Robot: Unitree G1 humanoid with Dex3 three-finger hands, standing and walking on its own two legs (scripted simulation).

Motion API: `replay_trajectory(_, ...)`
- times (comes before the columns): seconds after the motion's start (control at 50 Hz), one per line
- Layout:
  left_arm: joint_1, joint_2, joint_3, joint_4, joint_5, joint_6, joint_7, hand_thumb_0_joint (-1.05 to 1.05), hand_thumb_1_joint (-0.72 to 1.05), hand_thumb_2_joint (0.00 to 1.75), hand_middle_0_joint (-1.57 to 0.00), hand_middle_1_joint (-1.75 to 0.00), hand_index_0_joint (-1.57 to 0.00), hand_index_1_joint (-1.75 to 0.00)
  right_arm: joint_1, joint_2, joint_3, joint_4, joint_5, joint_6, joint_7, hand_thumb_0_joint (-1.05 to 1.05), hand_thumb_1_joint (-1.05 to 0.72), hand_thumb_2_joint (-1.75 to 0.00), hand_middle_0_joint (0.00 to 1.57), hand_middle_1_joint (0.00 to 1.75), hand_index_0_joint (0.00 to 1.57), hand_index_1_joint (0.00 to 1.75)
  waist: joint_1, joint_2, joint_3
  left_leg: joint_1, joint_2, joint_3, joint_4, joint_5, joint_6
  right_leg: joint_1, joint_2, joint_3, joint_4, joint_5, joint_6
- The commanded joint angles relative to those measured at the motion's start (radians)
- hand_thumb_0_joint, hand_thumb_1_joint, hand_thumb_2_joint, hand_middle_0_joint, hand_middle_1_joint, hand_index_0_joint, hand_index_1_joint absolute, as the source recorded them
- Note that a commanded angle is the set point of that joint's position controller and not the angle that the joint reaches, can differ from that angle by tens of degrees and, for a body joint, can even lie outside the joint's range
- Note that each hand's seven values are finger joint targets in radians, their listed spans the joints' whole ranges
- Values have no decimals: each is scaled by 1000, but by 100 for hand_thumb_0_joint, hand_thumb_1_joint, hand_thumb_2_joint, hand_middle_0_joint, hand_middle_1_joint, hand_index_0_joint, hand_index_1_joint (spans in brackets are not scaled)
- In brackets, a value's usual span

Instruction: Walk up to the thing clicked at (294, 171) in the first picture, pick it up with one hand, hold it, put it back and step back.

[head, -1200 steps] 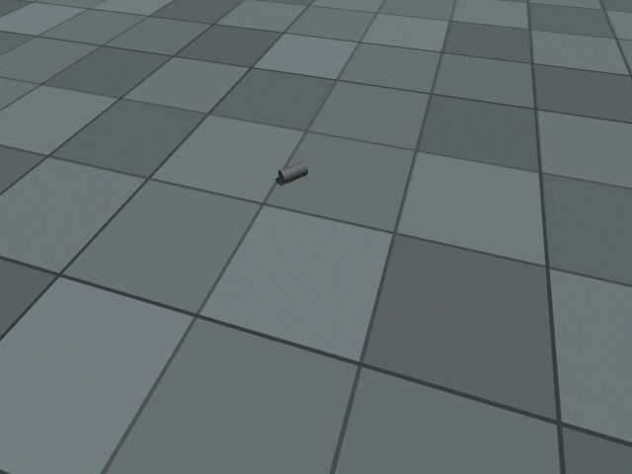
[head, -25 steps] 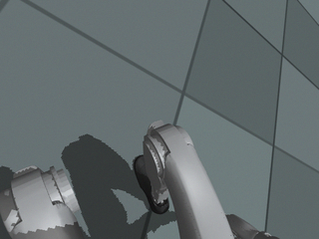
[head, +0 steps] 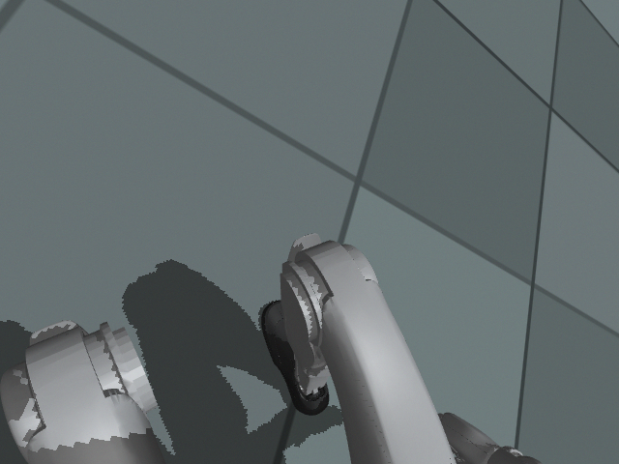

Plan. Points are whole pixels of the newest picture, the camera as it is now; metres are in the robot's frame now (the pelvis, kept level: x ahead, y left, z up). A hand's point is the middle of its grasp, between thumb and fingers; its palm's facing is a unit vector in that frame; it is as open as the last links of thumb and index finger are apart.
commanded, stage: settle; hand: left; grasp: from above
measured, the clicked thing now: out of the picture +0.44 +0.32 -0.27
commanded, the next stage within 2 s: lift in 0.84 s
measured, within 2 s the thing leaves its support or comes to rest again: leaves its support in 0.22 s
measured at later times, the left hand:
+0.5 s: hand out of the picture +0.42 +0.34 -0.18, palm faces -0.37 -0.17 -0.91, open 9.1 cm
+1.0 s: hand out of the picture +0.41 +0.32 -0.12, palm faces -0.41 -0.12 -0.90, open 9.1 cm
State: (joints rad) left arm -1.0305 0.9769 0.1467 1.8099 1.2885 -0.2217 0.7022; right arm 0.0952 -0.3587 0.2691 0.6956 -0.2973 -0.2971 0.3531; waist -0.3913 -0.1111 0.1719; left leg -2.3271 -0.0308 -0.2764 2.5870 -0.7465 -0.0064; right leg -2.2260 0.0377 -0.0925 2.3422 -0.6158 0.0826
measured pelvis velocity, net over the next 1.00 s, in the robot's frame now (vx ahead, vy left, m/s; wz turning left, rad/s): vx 0.00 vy -0.02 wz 0.13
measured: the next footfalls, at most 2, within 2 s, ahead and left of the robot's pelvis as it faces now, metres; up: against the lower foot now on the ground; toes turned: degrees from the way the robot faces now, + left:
none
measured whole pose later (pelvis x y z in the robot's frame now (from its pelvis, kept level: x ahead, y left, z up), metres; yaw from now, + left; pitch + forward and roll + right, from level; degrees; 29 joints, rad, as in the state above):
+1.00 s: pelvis +0.00 -0.02 +0.04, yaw +7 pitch +34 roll -8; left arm -0.91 0.70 0.10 1.41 1.24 -0.20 0.40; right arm 0.17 -0.31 0.03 0.75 -0.14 -0.11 0.22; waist -0.24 0.03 -0.06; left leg -2.29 -0.03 -0.16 2.39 -0.70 -0.04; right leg -2.25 -0.01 -0.01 2.27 -0.62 0.07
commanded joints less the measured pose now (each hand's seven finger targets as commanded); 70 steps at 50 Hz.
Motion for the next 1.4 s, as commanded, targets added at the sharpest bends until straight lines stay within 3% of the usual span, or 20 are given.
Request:
replay_trajectory(0.0, -226, 197, 11, -82, -14, 11, 16, 0, 66, 52, -102, -56, -105, -53, 184, -340, -102, 15, 11, -4, -6, 0, -91, -90, 20, 30, 20, 30, -51, 513, -616, 491, 37, 105, -327, 228, -8, 321, 17, -172, -128, 219, -84)
replay_trajectory(0.08, -228, 212, 31, -139, -18, 22, 3, 0, 68, 53, -105, -54, -108, -52, 199, -347, -126, 20, 15, -2, -5, 0, -91, -90, 20, 30, 20, 30, -35, 557, -661, 525, 36, 117, -334, 250, -11, 327, 16, -163, -131, 231, -89)
replay_trajectory(0.16, -226, 244, 84, -271, -21, 24, -3, 0, 69, 52, -106, -53, -108, -51, 202, -331, -155, 33, 33, 11, -4, 0, -91, -90, 20, 30, 20, 30, 23, 648, -784, 600, 34, 119, -351, 317, -25, 323, 10, -160, -104, 267, -100)
replay_trajectory(0.24, -196, 138, 38, -306, -27, 31, -30, 0, 71, 46, -107, -49, -109, -47, 194, -316, -194, 34, 47, 25, 0, 0, -90, -90, 20, 30, 20, 30, 12, 641, -774, 577, 28, 155, -339, 315, -20, 301, 20, -146, -117, 269, -104)
replay_trajectory(0.28, -269, 114, 24, -425, -40, 29, -47, 0, 74, 49, -108, -50, -110, -48, 189, -300, -209, 30, 62, 29, 0, 0, -90, -90, 20, 30, 20, 30, 28, 644, -799, 565, 22, 164, -352, 296, -14, 292, 10, -138, -131, 254, -106)
replay_trajectory(0.32, -203, 140, 70, -448, -52, 37, -62, 0, 75, 56, -112, -51, -113, -50, 222, -308, -243, 63, 78, 38, -3, 0, -90, -90, 20, 30, 20, 30, 63, 660, -838, 605, 25, 158, -376, 297, -17, 267, 5, -133, -131, 238, -109)
replay_trajectory(0.34, -203, 43, 14, -472, -62, 37, -81, 0, 77, 55, -113, -49, -114, -49, 209, -294, -248, 39, 85, 37, 0, 0, -90, -90, 20, 30, 20, 30, 59, 662, -854, 623, 22, 155, -387, 314, -22, 253, 0, -134, -131, 246, -108)
replay_trajectory(0.36, -189, 76, 51, -449, -71, 38, -82, 0, 79, 54, -113, -52, -115, -50, 232, -302, -263, 77, 91, 48, -3, 0, -90, -90, 20, 30, 20, 30, 65, 652, -855, 601, 25, 144, -406, 285, -18, 243, 0, -137, -129, 228, -111)
replay_trajectory(0.38, -171, 1, -2, -441, -60, 46, -99, 0, 80, 55, -115, -50, -116, -49, 228, -287, -266, 57, 96, 51, -1, 0, -90, -90, 20, 30, 20, 30, 61, 624, -841, 596, 21, 158, -400, 291, -16, 242, 1, -130, -138, 235, -110)
replay_trajectory(0.44, -198, 20, 15, -460, -72, 60, -135, 0, 83, 53, -118, -49, -119, -49, 243, -282, -289, 60, 118, 78, -15, 0, -90, -90, 20, 30, 20, 30, 80, 560, -852, 536, 13, 172, -413, 254, 1, 244, -4, -110, -172, 208, -112)
replay_trajectory(0.52, -217, -91, -67, -480, -79, 66, -197, 0, 84, 53, -119, -49, -120, -48, 243, -248, -287, 50, 129, 105, -32, 0, -90, -90, 20, 30, 20, 30, 84, 481, -854, 501, 3, 192, -412, 243, 13, 266, -5, -91, -204, 198, -113)
replay_trajectory(0.56, -201, -1, -13, -461, -72, 66, -211, 0, 84, 52, -119, -48, -120, -47, 250, -256, -295, 44, 132, 118, -45, 0, -91, -90, 20, 30, 20, 30, 97, 429, -849, 472, -4, 198, -415, 224, 22, 293, -9, -78, -216, 178, -109)
replay_trajectory(0.66, -245, -37, -39, -486, -74, 39, -257, 0, 80, 54, -119, -46, -119, -46, 242, -233, -296, 28, 142, 138, -75, 0, -91, -90, 20, 30, 20, 30, 98, 412, -836, 471, -11, 205, -442, 165, 22, 284, -18, -66, -234, 118, -112)
replay_trajectory(0.7, -247, 35, -1, -507, -65, 30, -260, 0, 78, 52, -117, -44, -117, -44, 249, -234, -299, 31, 144, 146, -88, 0, -91, -90, 20, 30, 20, 30, 114, 403, -857, 484, -12, 211, -450, 157, 23, 305, -20, -62, -242, 101, -113)
replay_trajectory(0.78, -255, 2, -17, -547, -59, 14, -262, 0, 78, 54, -117, -44, -117, -44, 256, -209, -303, 36, 148, 159, -109, 0, -90, -90, 20, 30, 20, 30, 126, 438, -925, 524, -15, 237, -452, 209, 20, 336, -21, -54, -252, 145, -114)
replay_trajectory(0.88, -245, 47, 17, -589, -59, 16, -244, 0, 83, 59, -123, -40, -121, -42, 265, -206, -316, 35, 161, 177, -140, 0, -90, -90, 20, 30, 20, 30, 153, 444, -979, 540, -14, 254, -473, 227, 24, 363, -25, -43, -269, 159, -120)
replay_trajectory(0.96, -247, 12, -6, -569, -61, 38, -250, 0, 89, 52, -128, -43, -129, -43, 278, -198, -321, 40, 165, 184, -156, 0, -93, -91, 20, 30, 20, 30, 143, 419, -978, 551, -11, 258, -482, 232, 28, 370, -25, -41, -288, 171, -120)
replay_trajectory(1.08, -192, -20, -18, -617, -132, 86, -308, 0, 92, 58, -127, -44, -127, -44, 286, -197, -335, 29, 186, 193, -171, 0, -91, -90, 20, 30, 20, 30, 173, 425, -992, 585, -8, 254, -548, 199, 27, 400, -30, -39, -329, 137, -122)
replay_trajectory(1.18, -128, -35, -25, -714, -139, 95, -374, 0, 94, 63, -131, -43, -130, -44, 290, -193, -349, 11, 212, 218, -183, 0, -91, -90, 20, 30, 20, 30, 197, 416, -1008, 630, -10, 247, -590, 233, 26, 439, -35, -32, -356, 174, -121)
replay_trajectory(1.38, -3, -82, -51, -959, -189, 107, -468, 0, 88, 64, -124, -47, -124, -48, 260, -166, -370, -54, 257, 260, -227, 0, -90, -90, 20, 30, 20, 30, 235, 378, -978, 718, -1, 214, -754, 144, 27, 498, -34, -20, -469, 108, -116)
